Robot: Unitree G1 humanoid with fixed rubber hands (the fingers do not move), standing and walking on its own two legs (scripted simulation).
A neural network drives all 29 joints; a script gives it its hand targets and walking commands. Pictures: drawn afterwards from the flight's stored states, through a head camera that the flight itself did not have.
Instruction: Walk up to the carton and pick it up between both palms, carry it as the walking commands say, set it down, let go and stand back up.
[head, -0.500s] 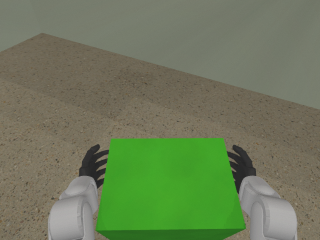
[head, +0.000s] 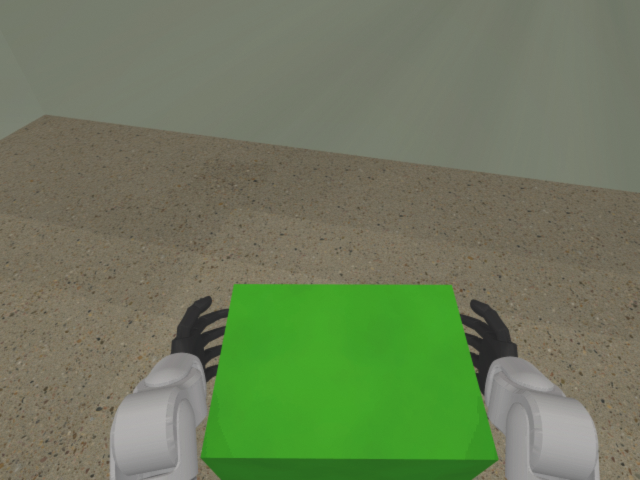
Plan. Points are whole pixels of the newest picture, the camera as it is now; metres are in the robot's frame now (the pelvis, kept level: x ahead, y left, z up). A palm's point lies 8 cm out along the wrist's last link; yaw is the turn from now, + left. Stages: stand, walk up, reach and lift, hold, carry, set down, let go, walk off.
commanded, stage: carry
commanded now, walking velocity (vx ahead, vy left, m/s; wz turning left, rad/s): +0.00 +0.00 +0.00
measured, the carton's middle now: (340, 404) +0.24 -0.01 +0.01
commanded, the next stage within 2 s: none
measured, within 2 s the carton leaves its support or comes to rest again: neither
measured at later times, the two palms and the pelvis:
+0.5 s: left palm (155, 410) +0.21 +0.19 +0.07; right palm (476, 394) +0.21 -0.15 +0.08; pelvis -0.04 +0.01 -0.01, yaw +1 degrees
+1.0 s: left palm (171, 400) +0.23 +0.18 +0.05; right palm (467, 383) +0.24 -0.15 +0.05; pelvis -0.03 +0.01 +0.00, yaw +1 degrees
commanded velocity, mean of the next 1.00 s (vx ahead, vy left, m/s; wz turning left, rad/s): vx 0.00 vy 0.00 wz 0.00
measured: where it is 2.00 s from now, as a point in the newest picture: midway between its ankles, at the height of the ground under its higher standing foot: outside the picture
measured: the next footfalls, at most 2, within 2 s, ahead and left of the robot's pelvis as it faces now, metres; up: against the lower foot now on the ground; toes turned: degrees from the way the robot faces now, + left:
none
